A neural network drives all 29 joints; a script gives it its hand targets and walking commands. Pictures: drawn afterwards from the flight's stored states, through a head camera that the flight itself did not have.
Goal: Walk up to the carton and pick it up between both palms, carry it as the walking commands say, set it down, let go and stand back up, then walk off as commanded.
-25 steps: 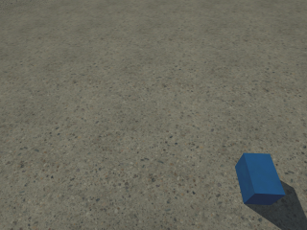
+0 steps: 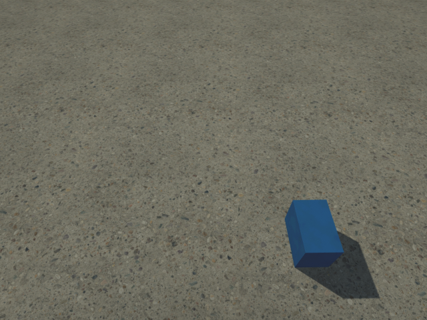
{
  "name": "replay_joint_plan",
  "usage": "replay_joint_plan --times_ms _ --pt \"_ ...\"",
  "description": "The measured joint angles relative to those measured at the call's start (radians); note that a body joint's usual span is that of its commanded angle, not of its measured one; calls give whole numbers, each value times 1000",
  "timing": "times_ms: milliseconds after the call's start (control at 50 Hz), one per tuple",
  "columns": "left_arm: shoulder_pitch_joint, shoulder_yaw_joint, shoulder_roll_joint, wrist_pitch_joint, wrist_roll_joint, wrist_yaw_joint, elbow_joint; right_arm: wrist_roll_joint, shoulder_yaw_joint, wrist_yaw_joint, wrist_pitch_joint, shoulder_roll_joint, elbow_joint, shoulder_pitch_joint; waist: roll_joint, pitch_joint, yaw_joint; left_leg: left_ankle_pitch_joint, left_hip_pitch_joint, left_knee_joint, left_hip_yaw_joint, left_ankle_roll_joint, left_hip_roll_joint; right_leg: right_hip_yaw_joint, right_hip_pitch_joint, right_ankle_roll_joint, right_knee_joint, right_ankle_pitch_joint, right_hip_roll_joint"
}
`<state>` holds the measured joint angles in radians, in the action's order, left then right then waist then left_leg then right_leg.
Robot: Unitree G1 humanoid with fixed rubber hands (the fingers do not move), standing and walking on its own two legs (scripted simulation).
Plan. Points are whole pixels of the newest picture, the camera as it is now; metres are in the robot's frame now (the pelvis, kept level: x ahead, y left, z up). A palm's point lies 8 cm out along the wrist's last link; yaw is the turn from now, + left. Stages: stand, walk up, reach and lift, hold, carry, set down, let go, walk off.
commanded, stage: walk off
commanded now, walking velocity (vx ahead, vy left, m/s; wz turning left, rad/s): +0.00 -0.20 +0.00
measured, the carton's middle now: (310, 233) +0.58 -0.43 -0.68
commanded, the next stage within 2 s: stand in 0.36 s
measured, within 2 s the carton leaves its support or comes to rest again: neither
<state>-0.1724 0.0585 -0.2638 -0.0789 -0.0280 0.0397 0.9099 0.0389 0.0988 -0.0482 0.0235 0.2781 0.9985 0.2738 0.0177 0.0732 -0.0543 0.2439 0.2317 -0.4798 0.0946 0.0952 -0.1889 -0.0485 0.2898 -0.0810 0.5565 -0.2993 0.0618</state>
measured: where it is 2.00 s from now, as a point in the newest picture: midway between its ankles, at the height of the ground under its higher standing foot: outside the picture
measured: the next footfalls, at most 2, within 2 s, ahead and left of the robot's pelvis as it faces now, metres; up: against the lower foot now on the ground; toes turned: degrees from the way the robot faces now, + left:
right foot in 0.02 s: +0.05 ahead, -0.16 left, +0.00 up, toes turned -4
left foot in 0.40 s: +0.02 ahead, -0.01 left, +0.00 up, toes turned +9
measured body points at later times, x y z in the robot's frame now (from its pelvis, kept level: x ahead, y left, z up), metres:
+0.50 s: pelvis -0.01 -0.11 +0.00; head +0.01 -0.08 +0.45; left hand +0.02 +0.13 -0.16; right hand +0.06 -0.36 -0.13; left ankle -0.02 -0.02 -0.74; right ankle -0.02 -0.20 -0.70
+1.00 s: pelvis +0.00 -0.19 +0.01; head +0.01 -0.20 +0.46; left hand +0.02 +0.05 -0.14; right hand +0.02 -0.44 -0.15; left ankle -0.02 -0.02 -0.74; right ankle -0.01 -0.30 -0.74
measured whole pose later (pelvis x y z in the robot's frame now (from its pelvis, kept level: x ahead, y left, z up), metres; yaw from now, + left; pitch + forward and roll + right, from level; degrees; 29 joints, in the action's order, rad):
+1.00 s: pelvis +0.00 -0.19 +0.01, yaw +1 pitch -1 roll +0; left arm -0.27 0.01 -0.17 0.01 -0.01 -0.03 1.06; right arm 0.02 0.04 -0.02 0.02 0.21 1.10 0.25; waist 0.03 0.03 -0.01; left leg 0.20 0.10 -0.34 0.11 0.09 -0.14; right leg -0.06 0.13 0.02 0.36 -0.22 0.00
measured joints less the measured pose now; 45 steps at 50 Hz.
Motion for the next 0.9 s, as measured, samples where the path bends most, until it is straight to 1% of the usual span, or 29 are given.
replay_joint_plan --times_ms 20,40,60,80,100,120,140,180,200,260,320,360,400,420,460,500,520,540,580,620,660,680,700,740,780,900 --pt "2 2 -3 10 -4 -1 -4 1 2 2 2 8 -3 6 2 -3 2 17 20 -39 -4 2 -5 -9 -36 12 -76 39 -3" --pt "8 3 6 19 -7 -2 -2 4 5 3 8 20 -5 1 21 5 3 107 56 -120 -25 -13 -11 -17 -31 32 -71 56 -16" --pt "9 -1 13 26 -8 -3 -3 0 5 -1 19 25 -6 -3 30 8 5 210 100 -229 -60 -35 9 -22 -20 52 -50 55 -20" --pt "7 -7 18 31 -10 -7 -5 -7 3 -4 30 26 -8 -8 33 7 11 273 144 -343 -91 -58 43 -25 -16 68 -43 52 -20" --pt "3 -13 23 33 -13 -13 -8 -14 1 -6 38 25 -10 -13 33 4 18 295 180 -442 -110 -79 77 -28 -19 80 -51 54 -19" --pt "-3 -18 27 32 -15 -20 -9 -18 -1 -5 40 24 -12 -21 33 0 24 289 208 -519 -116 -94 104 -31 -26 89 -66 60 -21" --pt "-9 -22 30 32 -14 -27 -10 -17 -2 -4 39 22 -15 -28 33 -3 30 271 229 -578 -110 -101 123 -35 -34 96 -82 68 -25" --pt "-18 -28 35 32 -10 -38 -11 -12 -5 -3 36 16 -17 -39 34 -12 40 234 248 -639 -76 -101 142 -44 -47 112 -108 81 -38" --pt "-22 -31 37 34 -9 -43 -11 -11 -7 -3 36 11 -18 -44 32 -17 44 224 245 -637 -54 -98 146 -49 -52 120 -116 85 -46" --pt "-31 -38 43 36 -10 -55 -8 -14 -20 -7 38 -11 -23 -59 19 -27 57 238 199 -535 1 -95 151 -63 -57 143 -120 84 -72" --pt "-41 -43 46 33 -11 -61 6 -24 -38 -14 34 -42 -30 -76 -2 -31 67 250 128 -374 24 -110 157 -78 -53 163 -107 75 -101" --pt "-51 -45 46 29 -7 -61 20 -29 -50 -19 26 -64 -32 -83 -18 -34 67 203 70 -244 32 -122 159 -89 -49 174 -93 67 -120" --pt "-68 -45 43 28 5 -63 37 -23 -60 -20 13 -82 -34 -78 -34 -40 59 91 -2 -71 33 -133 156 -102 -37 178 -67 52 -135" --pt "-74 -43 41 28 13 -63 48 -18 -64 -18 8 -93 -33 -74 -53 -40 56 72 -9 -56 37 -138 160 -95 -27 157 -39 25 -129" --pt "-85 -37 45 21 11 -60 63 -8 -66 -12 2 -97 -34 -64 -60 -38 50 58 -19 -38 40 -144 151 -59 25 113 113 -75 -126" --pt "-88 -28 43 18 11 -54 74 -7 -69 -7 -6 -95 -31 -54 -57 -35 44 35 -43 10 41 -138 139 -7 66 83 253 -87 -118" --pt "-88 -24 41 19 10 -51 79 -8 -71 -5 -11 -93 -27 -51 -55 -34 43 21 -55 35 41 -132 134 14 73 68 282 -76 -106" --pt "-88 -20 40 21 9 -49 85 -9 -73 -4 -16 -91 -24 -51 -52 -32 42 8 -63 56 40 -125 129 29 70 53 279 -64 -91" --pt "-88 -17 38 22 8 -49 94 -9 -75 0 -25 -88 -18 -56 -45 -29 38 -5 -70 73 37 -113 120 44 40 30 206 -51 -55" --pt "-84 -16 36 20 8 -53 99 -8 -75 5 -32 -86 -12 -62 -38 -24 31 -3 -63 62 35 -101 111 46 -1 18 106 -49 -29" --pt "-79 -16 33 24 9 -58 100 -10 -70 11 -31 -82 -2 -64 -33 -21 28 10 -52 34 33 -85 103 34 -56 15 -28 32 -13" --pt "-78 -17 28 31 6 -61 99 -12 -66 14 -29 -80 2 -61 -38 -23 28 19 -44 17 34 -75 105 28 -86 16 -96 83 -4" --pt "-76 -16 30 41 2 -64 101 -12 -62 19 -27 -74 7 -59 -30 -22 28 30 -35 -5 32 -65 98 20 -102 25 -124 66 -7" --pt "-73 -23 42 57 6 -69 113 -20 -57 23 -18 -62 20 -53 -3 -24 21 24 -43 4 19 -50 82 7 -106 48 -118 50 -24" --pt "-75 -33 55 65 11 -71 121 -21 -57 26 -10 -57 34 -43 7 -32 21 4 -65 44 14 -37 79 0 -116 65 -126 53 -30" --pt "-82 -47 83 84 20 -73 136 -17 -59 33 -5 -56 73 -30 16 -42 34 -37 -113 122 11 -13 64 -8 -150 87 -174 75 -51"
